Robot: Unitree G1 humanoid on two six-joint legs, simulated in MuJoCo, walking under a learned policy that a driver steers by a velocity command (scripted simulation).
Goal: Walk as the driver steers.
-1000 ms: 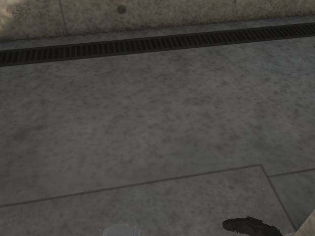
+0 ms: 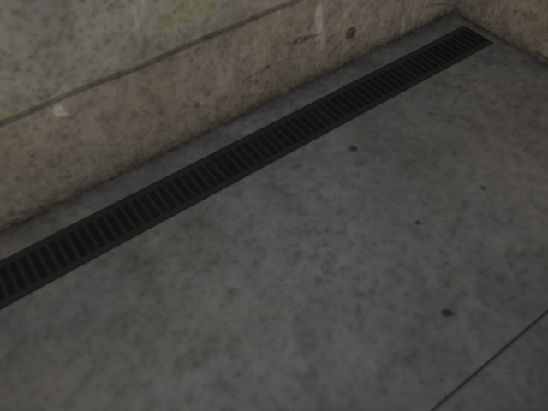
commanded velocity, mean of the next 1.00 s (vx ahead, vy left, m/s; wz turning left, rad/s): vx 0.40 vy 0.11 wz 0.34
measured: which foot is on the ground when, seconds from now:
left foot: up 0.00-0.38, down 0.40-0.88, up 0.90-1.00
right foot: down 0.00-0.40, up 0.42-0.86, down 0.88-1.00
